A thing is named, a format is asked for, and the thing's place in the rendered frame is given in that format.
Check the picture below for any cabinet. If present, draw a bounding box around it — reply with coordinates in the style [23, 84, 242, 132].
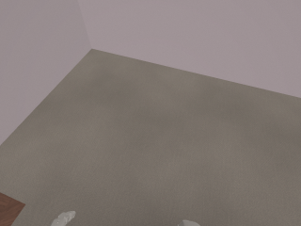
[0, 192, 25, 226]

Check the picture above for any robot left hand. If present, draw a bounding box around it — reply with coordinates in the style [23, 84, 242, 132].
[50, 211, 76, 226]

